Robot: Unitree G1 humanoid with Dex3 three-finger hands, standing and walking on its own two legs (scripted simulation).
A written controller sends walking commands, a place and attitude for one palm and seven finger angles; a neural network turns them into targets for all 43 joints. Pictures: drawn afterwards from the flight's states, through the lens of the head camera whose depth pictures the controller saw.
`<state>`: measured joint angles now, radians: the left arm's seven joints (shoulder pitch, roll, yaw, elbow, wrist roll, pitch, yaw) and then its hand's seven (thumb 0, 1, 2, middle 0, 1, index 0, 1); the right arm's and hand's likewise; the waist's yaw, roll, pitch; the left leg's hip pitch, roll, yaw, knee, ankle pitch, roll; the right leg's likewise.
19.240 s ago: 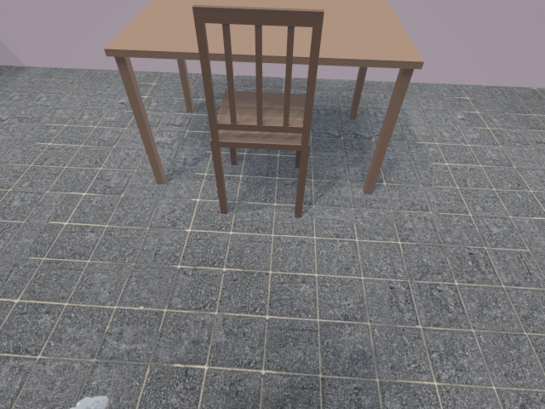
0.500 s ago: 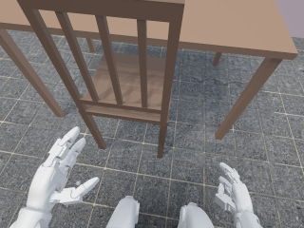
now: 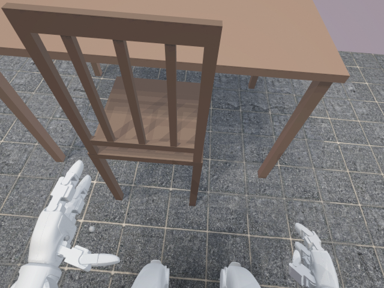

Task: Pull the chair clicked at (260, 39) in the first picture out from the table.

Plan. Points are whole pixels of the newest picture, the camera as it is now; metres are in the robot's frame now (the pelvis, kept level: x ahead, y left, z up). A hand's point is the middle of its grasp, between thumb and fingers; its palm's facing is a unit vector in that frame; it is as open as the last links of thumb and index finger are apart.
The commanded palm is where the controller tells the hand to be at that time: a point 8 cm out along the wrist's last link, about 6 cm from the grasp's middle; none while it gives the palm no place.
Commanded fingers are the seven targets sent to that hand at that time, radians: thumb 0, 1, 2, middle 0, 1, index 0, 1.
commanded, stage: raise the hand toward the chair's back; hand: left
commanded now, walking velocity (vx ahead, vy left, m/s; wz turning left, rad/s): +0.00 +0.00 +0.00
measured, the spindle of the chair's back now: (133, 102) +0.54 +0.18 +0.03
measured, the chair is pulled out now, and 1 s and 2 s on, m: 0.00 0.00 0.00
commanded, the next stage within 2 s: aim the fingers beside a spindle in 0.92 s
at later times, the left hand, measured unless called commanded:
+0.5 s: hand (83, 203) +0.26 +0.21 +0.06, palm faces -0.02 -1.00 -0.06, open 16.9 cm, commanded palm +0.23 +0.27 +0.06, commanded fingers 0.00 -0.50 0.30 -0.06 -0.08 -0.06 -0.08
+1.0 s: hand (89, 207) +0.25 +0.20 +0.06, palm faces -0.01 -1.00 -0.05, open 16.9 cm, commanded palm +0.23 +0.26 +0.06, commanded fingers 0.00 -0.50 0.30 -0.06 -0.08 -0.06 -0.08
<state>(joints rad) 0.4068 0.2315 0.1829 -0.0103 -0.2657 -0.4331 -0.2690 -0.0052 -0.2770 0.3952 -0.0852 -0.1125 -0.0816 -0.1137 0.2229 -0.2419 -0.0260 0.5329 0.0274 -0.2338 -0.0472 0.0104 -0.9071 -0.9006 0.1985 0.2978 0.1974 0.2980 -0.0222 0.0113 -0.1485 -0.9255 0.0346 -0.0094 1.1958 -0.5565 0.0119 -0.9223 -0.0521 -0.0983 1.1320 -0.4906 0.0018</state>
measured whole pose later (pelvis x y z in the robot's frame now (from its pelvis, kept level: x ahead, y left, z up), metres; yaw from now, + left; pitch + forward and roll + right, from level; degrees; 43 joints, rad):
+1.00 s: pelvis +0.01 +0.00 +0.01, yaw +0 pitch +16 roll -2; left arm 0.28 0.25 0.23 0.10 -0.29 -0.41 -0.31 -0.01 -0.50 0.30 -0.06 -0.08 -0.06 -0.08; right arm 0.23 -0.24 0.01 0.54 0.02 -0.20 -0.03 0.01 -0.91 -0.90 0.20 0.30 0.20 0.30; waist -0.02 0.03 -0.14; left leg -0.86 0.03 -0.01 1.12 -0.54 0.01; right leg -0.86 -0.05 -0.10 1.06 -0.48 0.00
